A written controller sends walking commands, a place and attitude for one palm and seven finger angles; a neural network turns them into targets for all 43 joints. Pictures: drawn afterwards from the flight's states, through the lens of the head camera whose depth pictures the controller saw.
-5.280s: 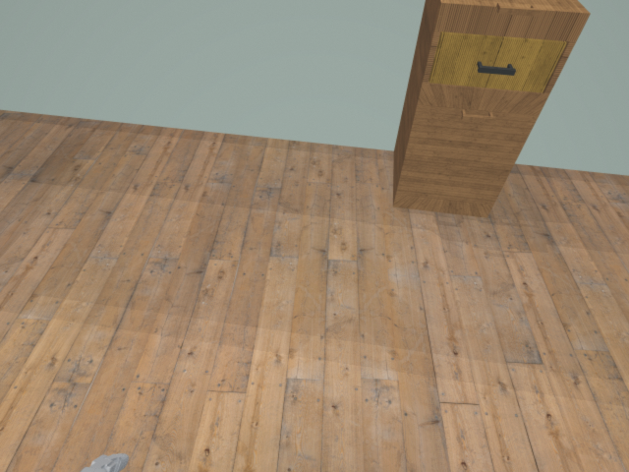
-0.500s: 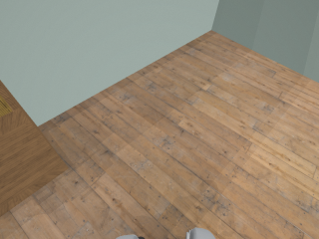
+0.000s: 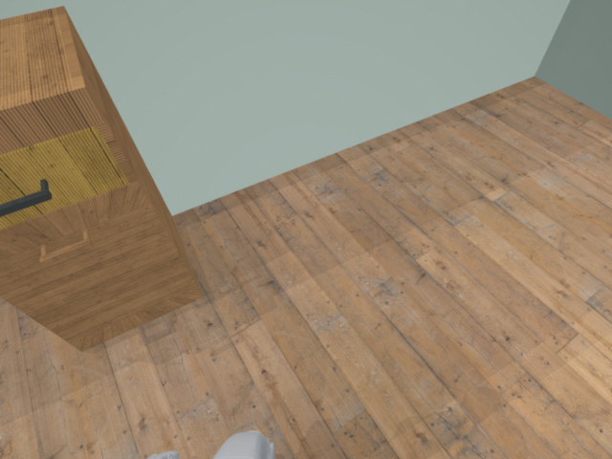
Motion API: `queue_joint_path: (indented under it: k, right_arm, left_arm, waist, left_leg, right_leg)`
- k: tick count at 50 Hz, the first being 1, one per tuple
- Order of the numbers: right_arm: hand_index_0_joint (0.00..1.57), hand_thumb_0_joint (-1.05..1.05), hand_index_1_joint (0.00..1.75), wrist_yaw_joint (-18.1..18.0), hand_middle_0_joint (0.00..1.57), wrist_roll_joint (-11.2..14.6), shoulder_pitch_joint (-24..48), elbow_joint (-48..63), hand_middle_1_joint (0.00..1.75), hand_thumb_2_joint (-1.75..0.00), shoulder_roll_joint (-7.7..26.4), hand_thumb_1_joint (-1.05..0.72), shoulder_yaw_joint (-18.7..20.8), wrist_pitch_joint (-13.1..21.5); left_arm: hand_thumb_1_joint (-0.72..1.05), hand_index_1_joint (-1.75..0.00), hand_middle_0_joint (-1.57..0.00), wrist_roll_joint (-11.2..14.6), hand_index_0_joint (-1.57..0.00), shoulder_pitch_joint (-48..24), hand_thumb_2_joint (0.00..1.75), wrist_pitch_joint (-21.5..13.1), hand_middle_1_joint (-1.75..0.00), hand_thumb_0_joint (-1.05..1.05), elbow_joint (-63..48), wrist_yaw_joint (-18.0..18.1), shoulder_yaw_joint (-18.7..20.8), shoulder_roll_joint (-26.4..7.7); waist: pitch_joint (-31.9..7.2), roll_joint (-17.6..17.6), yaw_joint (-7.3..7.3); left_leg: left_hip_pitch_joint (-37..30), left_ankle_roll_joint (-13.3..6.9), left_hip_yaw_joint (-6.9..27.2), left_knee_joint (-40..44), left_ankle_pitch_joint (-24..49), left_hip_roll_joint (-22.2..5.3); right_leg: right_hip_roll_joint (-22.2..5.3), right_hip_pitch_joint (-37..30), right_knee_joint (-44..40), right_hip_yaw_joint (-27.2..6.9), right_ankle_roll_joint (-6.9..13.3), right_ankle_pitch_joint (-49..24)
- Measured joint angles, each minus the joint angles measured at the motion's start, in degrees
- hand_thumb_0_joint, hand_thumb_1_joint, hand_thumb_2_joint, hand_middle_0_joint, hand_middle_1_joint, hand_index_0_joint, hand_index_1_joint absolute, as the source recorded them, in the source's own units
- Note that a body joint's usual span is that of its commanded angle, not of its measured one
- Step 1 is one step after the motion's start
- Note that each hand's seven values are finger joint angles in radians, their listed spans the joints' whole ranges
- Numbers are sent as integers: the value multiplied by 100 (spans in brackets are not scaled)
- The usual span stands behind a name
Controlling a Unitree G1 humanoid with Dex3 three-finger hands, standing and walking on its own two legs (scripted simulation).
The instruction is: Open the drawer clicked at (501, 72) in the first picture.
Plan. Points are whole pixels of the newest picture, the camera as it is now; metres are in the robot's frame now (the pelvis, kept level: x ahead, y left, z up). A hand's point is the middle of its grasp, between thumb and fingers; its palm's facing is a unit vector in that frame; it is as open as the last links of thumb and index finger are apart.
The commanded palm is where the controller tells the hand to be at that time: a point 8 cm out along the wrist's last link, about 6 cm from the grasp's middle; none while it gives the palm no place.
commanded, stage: turn to face it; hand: left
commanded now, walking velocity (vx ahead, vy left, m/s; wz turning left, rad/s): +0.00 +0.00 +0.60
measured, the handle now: (19, 198) +0.60 +0.62 -0.08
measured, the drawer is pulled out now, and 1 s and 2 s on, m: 0.00 0.00 0.00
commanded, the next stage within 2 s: take the last steps up to it in 0.72 s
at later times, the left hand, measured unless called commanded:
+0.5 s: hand out of the picture +0.05 +0.26 -0.15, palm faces +0.30 -0.91 -0.29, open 7.3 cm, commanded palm none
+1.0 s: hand out of the picture -0.07 +0.16 -0.16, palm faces +0.53 -0.81 -0.24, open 7.3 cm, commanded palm none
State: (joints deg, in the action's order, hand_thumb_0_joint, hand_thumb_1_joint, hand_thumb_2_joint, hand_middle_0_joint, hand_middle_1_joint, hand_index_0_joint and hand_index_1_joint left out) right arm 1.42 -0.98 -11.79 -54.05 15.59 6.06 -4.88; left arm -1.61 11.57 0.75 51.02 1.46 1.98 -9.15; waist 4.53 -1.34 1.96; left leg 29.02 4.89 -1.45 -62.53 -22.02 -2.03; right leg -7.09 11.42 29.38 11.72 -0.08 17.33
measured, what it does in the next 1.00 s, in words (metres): steps on the spot, turning left: left foot, then right foot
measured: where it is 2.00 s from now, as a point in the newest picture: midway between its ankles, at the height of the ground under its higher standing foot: (253, 442)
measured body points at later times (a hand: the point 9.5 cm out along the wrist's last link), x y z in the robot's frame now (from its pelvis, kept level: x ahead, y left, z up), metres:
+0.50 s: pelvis +0.01 +0.02 +0.00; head +0.05 +0.03 +0.44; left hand +0.04 +0.31 -0.13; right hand +0.17 -0.20 -0.14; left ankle -0.01 +0.14 -0.74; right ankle +0.04 -0.11 -0.70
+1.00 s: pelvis +0.01 -0.01 +0.00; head +0.04 -0.01 +0.45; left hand -0.10 +0.20 -0.14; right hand +0.19 -0.21 -0.15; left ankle -0.09 +0.10 -0.68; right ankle +0.05 -0.10 -0.74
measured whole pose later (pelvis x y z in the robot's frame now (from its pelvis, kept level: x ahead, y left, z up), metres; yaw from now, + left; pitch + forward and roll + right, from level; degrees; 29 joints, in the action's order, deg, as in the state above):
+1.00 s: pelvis +0.01 -0.01 +0.00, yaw +29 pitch +0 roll +2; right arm 1.3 -1.1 -11.2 -58.4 13.9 3.9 -4.5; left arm -2.0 18.1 -1.1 56.5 0.9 2.2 -9.2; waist 3.1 -0.9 -2.0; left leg 20.8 3.5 -1.6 -52.2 -23.1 -2.7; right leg -5.4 10.3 26.1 13.0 1.5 15.2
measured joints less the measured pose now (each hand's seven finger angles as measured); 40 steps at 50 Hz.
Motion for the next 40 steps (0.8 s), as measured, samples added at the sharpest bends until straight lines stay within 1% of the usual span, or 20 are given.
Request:
queue_joint_path:
  k: [2, 5, 7, 8, 9, 10, 11, 13, 15, 19, 24, 27, 29, 30, 31, 32, 33, 36, 38, 40]
  right_arm:
    - [19, 1, 30, 6, 20, 11, 85, -8, 30, -90, -6, -91, -37, -18]
    - [19, 1, 30, 13, 20, 32, 247, 36, 30, -90, -31, -91, -103, 8]
    - [19, 1, 30, 18, 20, 40, 336, 107, 30, -90, -48, -91, -145, 66]
    - [19, 1, 30, 28, 20, 37, 358, 162, 30, -90, -39, -91, -165, 116]
    - [19, 1, 30, 24, 20, 25, 407, 192, 30, -90, -69, -91, -169, 184]
    - [20, 1, 30, 15, 20, 35, 457, 220, 30, -90, -110, -91, -186, 245]
    - [20, 1, 30, 6, 20, 42, 492, 246, 30, -90, -143, -91, -215, 291]
    - [20, 1, 30, -42, 20, 33, 491, 289, 30, -90, -196, -91, -260, 352]
    - [20, 1, 30, -93, 20, 20, 464, 306, 30, -90, -223, -91, -291, 358]
    - [20, 1, 30, -116, 20, 13, 404, 278, 30, -90, -242, -91, -327, 335]
    - [20, 1, 30, -99, 20, -13, 296, 258, 30, -90, -252, -91, -320, 286]
    - [20, 1, 30, -92, 20, -27, 232, 236, 30, -90, -225, -90, -293, 234]
    - [20, 1, 30, -90, 20, -7, 166, 218, 30, -90, -198, -90, -267, 203]
    - [20, 1, 30, -88, 20, 19, 152, 193, 30, -90, -148, -90, -234, 190]
    - [20, 1, 30, -98, 20, 33, 137, 162, 30, -90, -113, -91, -196, 162]
    - [20, 1, 30, -108, 20, 34, 108, 140, 30, -90, -90, -91, -165, 123]
    - [20, 1, 30, -109, 20, 27, 78, 105, 30, -90, -72, -91, -145, 89]
    - [20, 1, 30, -73, 20, 6, 25, -23, 30, -90, -32, -91, -103, 28]
    - [20, 1, 30, -49, 20, 3, -10, -95, 30, -90, -25, -91, -93, 20]
    - [20, 1, 30, -42, 20, 0, -43, -166, 30, -90, -35, -91, -100, 10]
  left_arm:
    - [91, -30, -21, -16, -21, 63, 90, 8, -30, 0, 33, -13, 8, -38]
    - [91, -30, -21, -33, -21, 150, 90, 37, -30, 0, 78, -37, 48, -149]
    - [91, -30, -21, -21, -21, 214, 90, 66, -30, 0, 119, -49, 93, -257]
    - [91, -30, -21, 1, -21, 273, 90, 86, -30, 0, 131, -56, 120, -315]
    - [91, -30, -21, 30, -21, 287, 90, 126, -30, 0, 161, -66, 160, -400]
    - [91, -30, -21, 46, -21, 263, 90, 194, -30, 0, 201, -61, 195, -487]
    - [91, -30, -21, 48, -21, 239, 90, 267, -30, 1, 226, -48, 224, -557]
    - [91, -30, -20, 47, -21, 177, 90, 356, -30, 1, 272, -24, 273, -644]
    - [91, -30, -20, 53, -20, 84, 90, 360, -30, 1, 265, -37, 301, -684]
    - [91, -30, -20, 61, -20, -101, 90, 283, -30, 1, 119, -79, 294, -680]
    - [91, -30, -20, 75, -20, -319, 90, 259, -30, 1, -31, -65, 235, -566]
    - [91, -30, -20, 100, -20, -391, 90, 203, -30, 0, -117, -58, 175, -453]
    - [91, -30, -20, 108, -20, -365, 90, 111, -30, 0, -182, -61, 126, -390]
    - [91, -30, -20, 81, -20, -364, 90, 47, -30, 0, -173, -49, 103, -311]
    - [91, -30, -20, 55, -20, -348, 90, 8, -30, 0, -175, -46, 56, -244]
    - [91, -30, -20, 41, -20, -313, 90, -12, -30, 0, -183, -46, 5, -191]
    - [91, -30, -20, 35, -21, -263, 90, -28, -30, 0, -180, -40, -21, -139]
    - [91, -30, -21, 44, -21, -99, 90, -20, -30, 0, -122, -27, -51, -24]
    - [91, -30, -21, 46, -21, -1, 90, -15, -30, 0, -50, -24, -61, 17]
    - [91, -30, -21, 46, -21, 94, 90, -26, -30, 0, 22, -16, -63, 42]
  waist:
    - [62, 69, -72]
    - [150, 178, -195]
    - [171, 242, -250]
    - [145, 260, -269]
    - [147, 348, -274]
    - [174, 425, -293]
    - [193, 455, -321]
    - [165, 430, -320]
    - [135, 374, -295]
    - [75, 294, -271]
    - [1, 181, -165]
    - [-25, 61, -90]
    - [-73, -1, -77]
    - [-62, -135, -69]
    - [-49, -221, -48]
    - [-48, -249, -29]
    - [-62, -249, -26]
    - [-90, -236, -52]
    - [-105, -224, -54]
    - [-114, -195, -72]
  left_leg:
    - [-238, 7, -89, 539, -124, -72]
    - [-646, -53, -256, 1472, -215, -96]
    - [-963, -116, -378, 2185, 45, -66]
    - [-1172, -181, -423, 2654, 381, -44]
    - [-1180, -357, -428, 2735, 382, 40]
    - [-1118, -491, -403, 2623, 313, 103]
    - [-1100, -577, -369, 2562, 261, 119]
    - [-1148, -635, -254, 2665, 291, 120]
    - [-1246, -614, -114, 2907, 445, 142]
    - [-1412, -622, 108, 3315, 706, 251]
    - [-1434, -558, 369, 3429, 813, 374]
    - [-1347, -465, 528, 3298, 777, 416]
    - [-1220, -372, 618, 3067, 677, 459]
    - [-1110, -367, 676, 2820, 583, 414]
    - [-951, -344, 695, 2374, 134, 426]
    - [-764, -323, 668, 1802, -271, 486]
    - [-587, -311, 611, 1226, -472, 531]
    - [-224, -237, 434, -114, -216, 465]
    - [-143, -182, 388, -482, 87, 348]
    - [-171, -126, 378, -522, 254, 235]
  right_leg:
    - [-103, 8, 74, 129, -35, 58]
    - [-269, 80, 304, 310, -125, 194]
    - [-388, 153, 554, 445, -215, 339]
    - [-453, 235, 772, 496, -273, 455]
    - [-546, 402, 1142, 386, -333, 570]
    - [-521, 626, 1662, 95, -408, 957]
    - [-415, 854, 2215, -185, -449, 1282]
    - [-204, 1226, 3070, -512, -508, 1408]
    - [-72, 1471, 3494, -699, -551, 1151]
    - [51, 1631, 3389, -945, -607, 719]
    - [209, 1387, 2503, -1052, -604, 762]
    - [363, 1017, 1621, -1022, -549, 708]
    - [442, 613, 705, -958, -475, 237]
    - [510, 535, 573, -862, -245, 181]
    - [521, 523, 618, -771, -43, 177]
    - [474, 492, 644, -693, 97, 185]
    - [416, 437, 607, -628, 177, 178]
    - [316, 217, 305, -476, 232, 50]
    - [291, 110, 114, -369, 234, -39]
    - [278, 42, -23, -266, 248, -101]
